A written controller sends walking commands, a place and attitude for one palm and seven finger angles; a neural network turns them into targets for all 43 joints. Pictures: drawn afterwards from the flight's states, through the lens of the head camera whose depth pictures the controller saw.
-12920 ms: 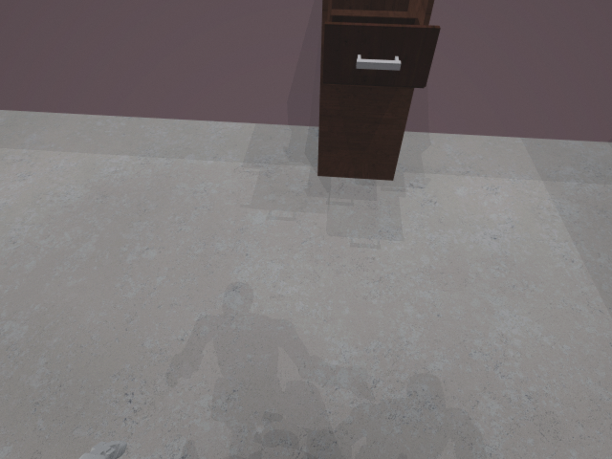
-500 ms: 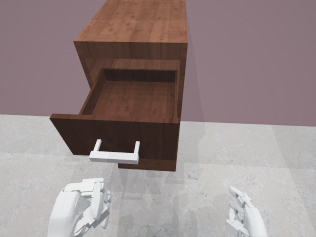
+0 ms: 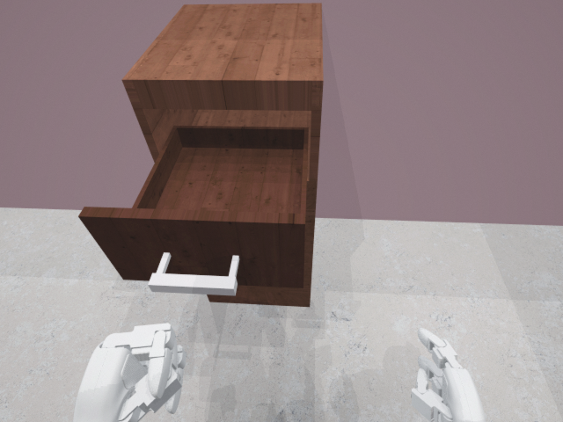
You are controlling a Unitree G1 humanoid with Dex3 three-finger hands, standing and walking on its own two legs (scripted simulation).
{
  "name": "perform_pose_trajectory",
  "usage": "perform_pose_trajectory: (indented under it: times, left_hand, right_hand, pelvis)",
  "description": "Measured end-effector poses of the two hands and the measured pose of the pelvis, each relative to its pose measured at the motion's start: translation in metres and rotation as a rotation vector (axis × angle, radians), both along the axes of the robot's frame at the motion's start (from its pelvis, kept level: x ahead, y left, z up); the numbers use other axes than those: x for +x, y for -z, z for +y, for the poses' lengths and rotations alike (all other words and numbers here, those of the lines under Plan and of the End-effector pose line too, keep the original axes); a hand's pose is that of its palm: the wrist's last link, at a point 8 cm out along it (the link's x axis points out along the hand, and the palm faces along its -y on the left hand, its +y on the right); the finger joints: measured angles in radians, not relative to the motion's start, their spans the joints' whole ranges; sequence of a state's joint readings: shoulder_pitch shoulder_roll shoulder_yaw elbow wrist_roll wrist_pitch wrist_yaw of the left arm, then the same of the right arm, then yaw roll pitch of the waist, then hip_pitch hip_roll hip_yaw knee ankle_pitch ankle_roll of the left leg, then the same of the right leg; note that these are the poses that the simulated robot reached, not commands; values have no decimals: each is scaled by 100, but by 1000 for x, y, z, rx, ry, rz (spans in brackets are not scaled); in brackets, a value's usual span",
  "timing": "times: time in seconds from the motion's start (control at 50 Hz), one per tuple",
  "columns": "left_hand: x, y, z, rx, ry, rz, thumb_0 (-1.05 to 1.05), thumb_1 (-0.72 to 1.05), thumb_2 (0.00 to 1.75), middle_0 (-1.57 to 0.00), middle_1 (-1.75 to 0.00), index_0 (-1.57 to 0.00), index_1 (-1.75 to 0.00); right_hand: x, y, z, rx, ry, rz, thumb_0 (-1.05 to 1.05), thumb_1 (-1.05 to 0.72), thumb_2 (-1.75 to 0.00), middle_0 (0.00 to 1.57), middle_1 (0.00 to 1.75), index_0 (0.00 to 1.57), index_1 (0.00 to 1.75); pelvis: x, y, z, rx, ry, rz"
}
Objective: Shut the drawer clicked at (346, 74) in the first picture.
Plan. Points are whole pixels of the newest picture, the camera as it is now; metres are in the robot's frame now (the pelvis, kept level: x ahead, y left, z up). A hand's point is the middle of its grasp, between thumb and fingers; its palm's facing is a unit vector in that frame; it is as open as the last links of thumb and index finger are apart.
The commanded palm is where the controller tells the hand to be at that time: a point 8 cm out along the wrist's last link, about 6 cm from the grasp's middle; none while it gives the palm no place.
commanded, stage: bring the fist close to the handle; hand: left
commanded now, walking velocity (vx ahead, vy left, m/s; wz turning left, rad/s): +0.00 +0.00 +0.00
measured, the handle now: (196, 272) +0.34 +0.16 +0.02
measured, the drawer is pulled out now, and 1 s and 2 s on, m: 0.29 0.29 0.28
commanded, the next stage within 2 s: push the drawer shut in 1.32 s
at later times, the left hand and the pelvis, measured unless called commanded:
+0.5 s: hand (200, 360) +0.19 +0.12 +0.06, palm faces -0.04 -1.00 -0.03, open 3.3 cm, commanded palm +0.17 +0.17 +0.06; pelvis -0.01 +0.00 -0.02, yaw +0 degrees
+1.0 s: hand (216, 340) +0.23 +0.11 +0.01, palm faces -0.05 -1.00 -0.03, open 3.3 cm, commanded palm +0.21 +0.17 +0.02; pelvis -0.01 +0.01 -0.04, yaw -1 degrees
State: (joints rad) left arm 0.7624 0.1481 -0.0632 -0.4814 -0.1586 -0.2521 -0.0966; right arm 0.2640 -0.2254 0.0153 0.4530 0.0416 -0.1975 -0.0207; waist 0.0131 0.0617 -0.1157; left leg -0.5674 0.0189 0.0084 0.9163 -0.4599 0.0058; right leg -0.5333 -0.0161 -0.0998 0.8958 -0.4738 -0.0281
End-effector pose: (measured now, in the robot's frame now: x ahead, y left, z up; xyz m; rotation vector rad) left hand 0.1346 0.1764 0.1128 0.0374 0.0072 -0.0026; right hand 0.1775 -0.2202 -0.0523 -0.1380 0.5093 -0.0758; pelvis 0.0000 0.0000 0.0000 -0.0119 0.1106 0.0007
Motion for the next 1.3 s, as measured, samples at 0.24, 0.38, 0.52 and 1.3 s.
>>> perform_pose_trajectory:
  times: [0.24,0.38,0.52,1.3]
  left_hand:
    - [17,26,-1,-3,15,22,2,90,90,-140,-160,-140,-160]
    - [29,38,-7,-17,31,21,2,90,90,-140,-160,-140,-160]
    - [39,54,-6,-7,29,29,2,90,90,-140,-160,-140,-160]
    - [83,98,-8,-9,43,29,2,90,90,-140,-160,-140,-160]
  right_hand:
    - [-4,9,-3,-21,-11,41,1,-91,-90,20,30,20,30]
    - [-15,18,-7,-32,3,83,1,-91,-90,20,30,20,30]
    - [-24,29,-9,-41,13,131,1,-91,-90,20,30,20,30]
    - [-29,62,-5,-52,13,243,1,-91,-90,20,30,20,30]
  pelvis:
    - [-3,5,-2,1,-1,28]
    - [-4,10,0,2,4,52]
    - [-6,17,1,3,9,78]
    - [-12,37,6,-5,11,165]
